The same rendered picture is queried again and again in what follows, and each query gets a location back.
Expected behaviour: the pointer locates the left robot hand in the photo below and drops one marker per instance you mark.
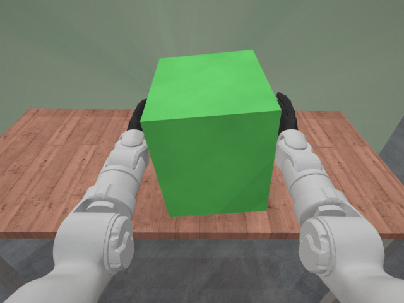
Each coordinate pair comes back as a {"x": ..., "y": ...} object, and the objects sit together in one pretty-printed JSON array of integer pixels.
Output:
[{"x": 135, "y": 120}]

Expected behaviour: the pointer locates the robot right forearm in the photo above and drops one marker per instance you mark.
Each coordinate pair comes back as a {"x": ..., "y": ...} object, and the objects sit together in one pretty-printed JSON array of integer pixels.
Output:
[{"x": 308, "y": 183}]

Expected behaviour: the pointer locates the robot left upper arm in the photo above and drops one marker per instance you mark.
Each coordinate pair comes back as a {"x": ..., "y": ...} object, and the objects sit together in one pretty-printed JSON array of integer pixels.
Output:
[{"x": 90, "y": 249}]

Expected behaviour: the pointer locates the robot left forearm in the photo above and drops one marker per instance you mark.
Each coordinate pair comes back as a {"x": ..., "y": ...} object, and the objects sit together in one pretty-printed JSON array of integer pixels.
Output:
[{"x": 119, "y": 180}]

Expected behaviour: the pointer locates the carton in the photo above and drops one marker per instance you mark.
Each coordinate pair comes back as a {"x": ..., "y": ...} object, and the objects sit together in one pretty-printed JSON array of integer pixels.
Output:
[{"x": 211, "y": 125}]

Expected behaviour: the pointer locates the table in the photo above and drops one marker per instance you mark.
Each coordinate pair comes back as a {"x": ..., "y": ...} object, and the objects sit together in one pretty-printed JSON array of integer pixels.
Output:
[{"x": 50, "y": 157}]

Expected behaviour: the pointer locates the robot right upper arm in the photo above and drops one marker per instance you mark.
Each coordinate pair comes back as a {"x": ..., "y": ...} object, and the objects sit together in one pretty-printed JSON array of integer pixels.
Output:
[{"x": 347, "y": 254}]

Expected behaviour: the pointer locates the right robot hand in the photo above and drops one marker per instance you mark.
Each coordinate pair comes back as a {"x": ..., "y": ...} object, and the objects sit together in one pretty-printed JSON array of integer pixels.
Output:
[{"x": 288, "y": 119}]

